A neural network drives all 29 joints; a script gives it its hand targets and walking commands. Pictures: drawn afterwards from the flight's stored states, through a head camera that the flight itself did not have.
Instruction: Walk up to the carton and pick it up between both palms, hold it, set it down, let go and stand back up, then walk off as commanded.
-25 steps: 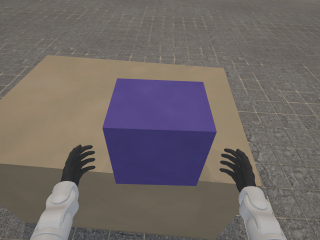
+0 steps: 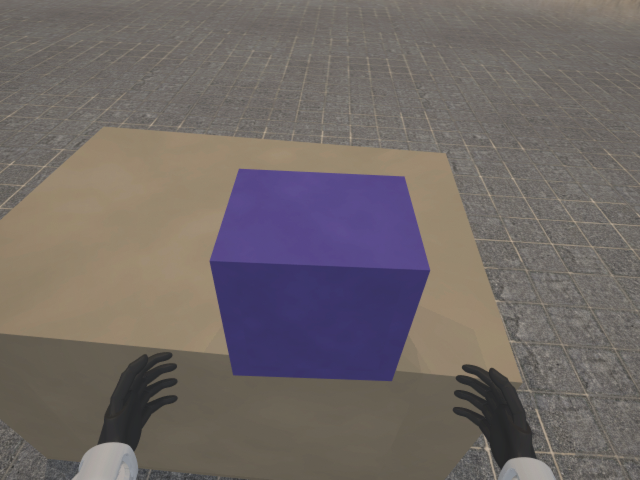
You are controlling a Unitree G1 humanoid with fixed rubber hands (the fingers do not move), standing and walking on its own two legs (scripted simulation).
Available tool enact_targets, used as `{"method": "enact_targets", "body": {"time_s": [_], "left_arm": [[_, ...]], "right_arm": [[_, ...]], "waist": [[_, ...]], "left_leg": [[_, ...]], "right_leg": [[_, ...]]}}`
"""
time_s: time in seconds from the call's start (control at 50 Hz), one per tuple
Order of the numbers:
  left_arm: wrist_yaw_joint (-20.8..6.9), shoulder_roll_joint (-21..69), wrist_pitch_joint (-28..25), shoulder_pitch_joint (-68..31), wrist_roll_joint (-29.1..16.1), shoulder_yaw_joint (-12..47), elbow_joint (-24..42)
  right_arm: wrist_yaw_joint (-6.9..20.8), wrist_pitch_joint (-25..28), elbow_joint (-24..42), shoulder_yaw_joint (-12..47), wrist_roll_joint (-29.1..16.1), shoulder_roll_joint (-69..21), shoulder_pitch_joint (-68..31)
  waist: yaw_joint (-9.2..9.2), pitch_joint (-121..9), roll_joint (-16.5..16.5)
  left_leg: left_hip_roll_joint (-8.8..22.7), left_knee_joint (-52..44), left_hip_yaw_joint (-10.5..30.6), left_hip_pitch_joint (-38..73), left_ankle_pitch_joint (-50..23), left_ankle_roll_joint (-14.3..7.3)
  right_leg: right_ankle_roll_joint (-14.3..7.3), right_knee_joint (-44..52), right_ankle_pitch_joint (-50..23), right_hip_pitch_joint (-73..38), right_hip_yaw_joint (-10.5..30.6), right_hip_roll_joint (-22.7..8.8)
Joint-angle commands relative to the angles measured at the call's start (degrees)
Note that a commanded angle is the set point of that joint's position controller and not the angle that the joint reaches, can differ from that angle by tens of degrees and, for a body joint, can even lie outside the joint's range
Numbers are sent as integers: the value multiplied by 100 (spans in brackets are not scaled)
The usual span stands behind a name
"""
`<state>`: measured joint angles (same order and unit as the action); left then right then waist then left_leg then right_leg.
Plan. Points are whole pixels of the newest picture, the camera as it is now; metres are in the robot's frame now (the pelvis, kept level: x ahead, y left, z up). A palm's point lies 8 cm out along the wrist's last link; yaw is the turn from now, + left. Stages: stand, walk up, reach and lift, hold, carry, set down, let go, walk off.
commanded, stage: set down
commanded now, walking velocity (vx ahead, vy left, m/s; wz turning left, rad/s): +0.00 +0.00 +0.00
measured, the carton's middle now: (317, 277) +0.43 +0.01 +0.02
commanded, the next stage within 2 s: let go in 1.98 s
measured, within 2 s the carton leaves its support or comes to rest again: neither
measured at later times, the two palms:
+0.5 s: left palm (123, 445) +0.19 +0.24 -0.02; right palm (493, 460) +0.18 -0.21 -0.03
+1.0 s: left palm (121, 450) +0.19 +0.25 -0.05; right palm (486, 464) +0.18 -0.21 -0.05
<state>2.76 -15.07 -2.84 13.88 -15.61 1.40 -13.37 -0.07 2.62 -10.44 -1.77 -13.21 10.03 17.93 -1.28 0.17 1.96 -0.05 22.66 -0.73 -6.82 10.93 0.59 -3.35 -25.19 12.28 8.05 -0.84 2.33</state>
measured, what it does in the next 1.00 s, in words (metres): stands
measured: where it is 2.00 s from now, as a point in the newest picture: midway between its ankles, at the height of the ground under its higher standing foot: outside the picture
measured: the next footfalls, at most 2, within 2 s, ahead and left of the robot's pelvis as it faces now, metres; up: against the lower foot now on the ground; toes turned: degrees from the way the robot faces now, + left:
none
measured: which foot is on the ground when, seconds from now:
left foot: down 0.00-1.00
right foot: down 0.00-1.00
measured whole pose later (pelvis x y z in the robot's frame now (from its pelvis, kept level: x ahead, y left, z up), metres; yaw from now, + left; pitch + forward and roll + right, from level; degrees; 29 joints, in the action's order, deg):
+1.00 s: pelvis +0.05 +0.01 +0.00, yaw -1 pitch -3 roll +0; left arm 2.3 -14.3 -4.1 20.7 -7.2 0.9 -20.3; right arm 2.0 13.6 -29.1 -0.1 -7.5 10.3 19.4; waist -1.2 1.7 1.2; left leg 0.4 21.4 -1.4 -4.1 14.5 -0.2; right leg -2.3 -20.1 13.3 3.9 0.6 3.0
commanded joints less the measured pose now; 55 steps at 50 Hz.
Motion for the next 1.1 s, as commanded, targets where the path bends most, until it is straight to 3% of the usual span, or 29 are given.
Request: {"method": "enact_targets", "body": {"time_s": [0.0,0.04,0.08,0.14,0.16,0.24,0.28,0.38,0.4,0.42,0.44,0.46,0.48,0.5,0.52,0.54,0.56,0.68,0.7,0.72,0.74,0.76,0.78,0.9,0.96,0.98,1.0,1.06,1.08], "left_arm": [[55,-932,-440,-879,24,-329,1387],[4,-951,-417,-879,5,-303,959],[-5,-1079,-497,-952,-85,-371,996],[65,-1082,-620,-981,-114,-274,1228],[34,-983,-518,-843,-20,-259,801],[23,-1019,-460,-903,20,-195,705],[0,-1023,-449,-920,37,-204,743],[-50,-931,-437,-578,174,-215,658],[-62,-912,-379,-574,254,-138,535],[-17,-885,-432,-509,263,-122,733],[-37,-797,-328,-370,370,-97,431],[-1,-866,-398,-515,303,-165,660],[-27,-841,-307,-429,388,-171,306],[-13,-935,-398,-464,316,-225,613],[-36,-884,-330,-400,358,-216,281],[31,-927,-431,-477,312,-248,757],[9,-842,-357,-311,390,-221,334],[72,-830,-482,1,544,-249,822],[29,-761,-411,111,604,-253,482],[44,-839,-495,210,550,-315,790],[-18,-797,-430,259,631,-303,392],[47,-770,-539,310,587,-299,873],[-22,-706,-460,311,694,-294,413],[1,-609,-468,407,820,-346,487],[-41,-517,-351,426,930,-330,-8],[1,-569,-410,456,927,-328,386],[-27,-481,-335,349,997,-307,-17],[-10,-530,-330,298,966,-341,273],[-50,-502,-256,214,1054,-363,-181]], "right_arm": [[8,424,1426,-257,64,549,-729],[-33,370,1209,-273,235,443,-625],[-76,383,1442,-257,338,362,-645],[-57,425,1318,-263,267,407,-579],[-40,364,922,-231,329,376,-525],[-45,395,781,-315,417,419,-618],[-57,461,849,-374,466,470,-703],[-22,564,604,-192,524,404,-499],[-19,532,296,-191,570,402,-483],[11,625,497,-194,509,430,-485],[17,583,79,-259,585,486,-436],[20,647,419,-266,515,509,-590],[10,600,56,-234,616,450,-520],[2,685,366,-254,579,489,-541],[9,670,107,-249,675,463,-518],[48,771,381,-262,561,491,-591],[48,733,3,-219,627,454,-493],[106,1068,-175,-225,482,655,-238],[94,1069,-500,-215,546,607,-171],[90,1191,-205,-172,464,614,-92],[88,1177,-581,-145,525,605,-79],[125,1304,-310,-170,418,691,-89],[122,1262,-726,-133,519,684,-68],[198,1447,-873,-131,498,769,-109],[211,1441,-1299,-81,619,714,-134],[228,1528,-1027,-77,550,779,-117],[230,1480,-1404,-124,669,761,-215],[228,1570,-1168,-88,632,738,-227],[207,1505,-1573,3,749,672,-279]], "waist": [[-3,-130,-283],[29,-14,-139],[-36,-106,-17],[-60,-212,-367],[-56,-53,-349],[6,-119,-385],[-1,-195,-193],[-132,-303,-113],[-47,-142,-204],[-112,-232,-294],[-24,-44,-348],[-90,-221,-274],[-40,48,-183],[-105,-165,-106],[-60,-20,-51],[-133,-352,-131],[-114,-166,-157],[-18,-555,-395],[22,-315,-336],[-10,-615,-292],[72,-378,-259],[-11,-615,-271],[83,-344,-274],[-12,-343,-394],[14,-108,-302],[-36,-289,-405],[33,-40,-370],[-13,-241,-262],[13,-19,-211]], "left_leg": [[-76,-443,54,94,-19,-83],[-72,-464,20,-31,215,-128],[-108,-385,-31,-81,140,-167],[15,-459,40,-62,218,-102],[48,-518,53,-108,324,-105],[70,-530,64,-98,384,-103],[77,-525,73,-74,364,-133],[59,-464,37,166,-130,-96],[65,-468,66,183,-112,-85],[85,-486,97,145,-196,-52],[109,-543,151,142,-140,-34],[90,-510,106,144,-203,-56],[62,-525,106,124,-123,-68],[43,-454,43,121,-344,-86],[47,-463,27,129,-359,-78],[62,-437,18,210,-498,-59],[42,-436,-5,245,-509,-44],[3,-215,31,602,-1590,93],[-8,-233,17,634,-1561,100],[-50,-159,-2,624,-1860,97],[-36,-182,27,604,-1709,92],[-11,-151,36,724,-2000,115],[-15,-191,23,716,-1810,120],[8,-195,25,845,-2116,168],[8,-215,21,830,-2101,164],[6,-174,27,863,-2320,188],[34,-221,41,900,-2041,191],[6,-172,-7,888,-2207,142],[-23,-181,-38,761,-2024,134]], "right_leg": [[149,955,284,444,512,-321],[186,986,455,477,566,-366],[218,984,535,492,660,-434],[198,841,371,519,570,-419],[207,878,460,537,578,-411],[237,878,430,501,551,-409],[273,895,429,450,535,-370],[296,923,172,428,527,-371],[276,958,138,468,551,-369],[248,902,6,413,509,-338],[254,937,11,425,511,-324],[258,920,-2,391,491,-309],[256,1003,100,433,529,-317],[270,966,-42,364,534,-326],[262,982,-91,382,543,-337],[272,911,-179,322,501,-306],[266,949,-202,384,527,-324],[227,833,-1243,174,394,-205],[236,888,-1354,176,426,-225],[257,818,-1808,-7,426,-230],[281,860,-1759,70,462,-236],[257,796,-1933,-10,388,-184],[252,875,-1768,26,409,-197],[215,880,-1890,-1,335,-125],[212,946,-1854,-21,344,-129],[184,889,-2029,-79,286,-98],[188,964,-1659,59,290,-93],[223,918,-2018,-64,283,-101],[256,928,-2006,-98,335,-136]]}}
